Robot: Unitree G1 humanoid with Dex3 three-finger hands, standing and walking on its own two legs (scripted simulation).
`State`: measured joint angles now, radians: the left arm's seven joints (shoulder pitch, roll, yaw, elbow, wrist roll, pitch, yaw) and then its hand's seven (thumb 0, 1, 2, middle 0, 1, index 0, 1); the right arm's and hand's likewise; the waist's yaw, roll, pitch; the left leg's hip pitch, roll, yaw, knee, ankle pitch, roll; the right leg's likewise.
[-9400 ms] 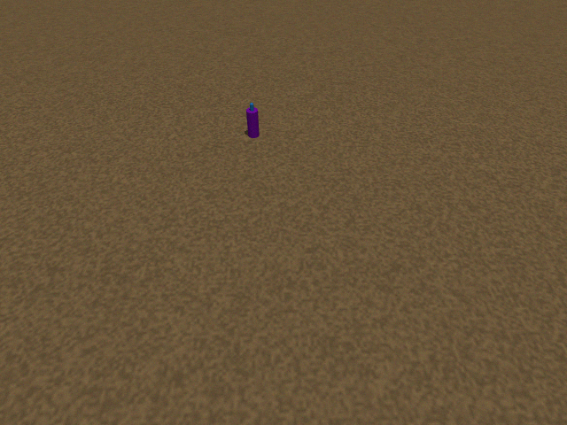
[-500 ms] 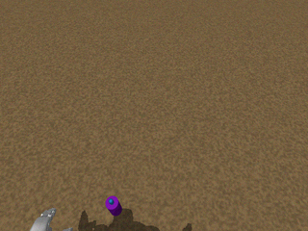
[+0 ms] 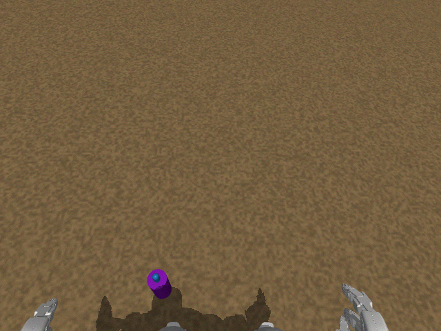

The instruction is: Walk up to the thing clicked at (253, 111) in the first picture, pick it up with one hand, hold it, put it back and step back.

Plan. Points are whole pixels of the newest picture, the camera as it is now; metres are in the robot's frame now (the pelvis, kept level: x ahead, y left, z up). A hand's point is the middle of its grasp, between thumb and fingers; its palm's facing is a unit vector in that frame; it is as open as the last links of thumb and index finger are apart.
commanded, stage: go down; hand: left
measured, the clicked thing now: (159, 283) +0.35 +0.20 -0.60
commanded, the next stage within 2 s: none
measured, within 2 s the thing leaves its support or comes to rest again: neither
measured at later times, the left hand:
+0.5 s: hand (65, 321) +0.19 +0.31 -0.18, palm faces +0.15 -0.96 -0.25, open 17.4 cm
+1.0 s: hand (65, 293) +0.25 +0.36 -0.25, palm faces +0.15 -0.97 -0.18, open 17.5 cm
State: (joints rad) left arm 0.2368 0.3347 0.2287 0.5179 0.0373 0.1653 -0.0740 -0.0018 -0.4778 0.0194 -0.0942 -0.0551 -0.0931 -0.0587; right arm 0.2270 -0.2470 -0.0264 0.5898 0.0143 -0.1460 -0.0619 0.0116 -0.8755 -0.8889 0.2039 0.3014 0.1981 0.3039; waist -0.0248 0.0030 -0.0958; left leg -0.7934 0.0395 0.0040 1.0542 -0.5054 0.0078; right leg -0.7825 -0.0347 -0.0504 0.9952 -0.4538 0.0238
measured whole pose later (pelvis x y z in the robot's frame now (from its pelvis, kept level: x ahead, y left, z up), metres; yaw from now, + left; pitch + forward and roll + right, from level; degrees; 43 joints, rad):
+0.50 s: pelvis -0.02 -0.01 -0.08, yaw +0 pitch +25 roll -2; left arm 0.09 0.45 0.41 0.60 -0.08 -0.06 -0.26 -0.01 -0.53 0.01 -0.09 -0.04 -0.08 -0.05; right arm 0.20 -0.28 0.00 0.57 0.00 -0.25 -0.06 0.01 -0.91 -0.90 0.21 0.30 0.20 0.30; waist -0.03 -0.01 -0.16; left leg -1.25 0.03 -0.02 1.44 -0.62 0.00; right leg -1.24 -0.05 -0.06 1.39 -0.58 0.02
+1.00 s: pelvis -0.06 -0.01 -0.20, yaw -1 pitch +32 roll -4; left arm -0.29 0.66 0.66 0.92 -0.14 -0.33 -0.56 -0.01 -0.56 0.04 -0.08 -0.07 -0.07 -0.08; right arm 0.11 -0.33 0.03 0.65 -0.02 -0.21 -0.06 0.01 -0.89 -0.90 0.21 0.30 0.20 0.30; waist -0.03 -0.01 -0.16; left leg -1.76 0.03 -0.06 1.87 -0.68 -0.01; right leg -1.73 -0.05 -0.07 1.81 -0.63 0.00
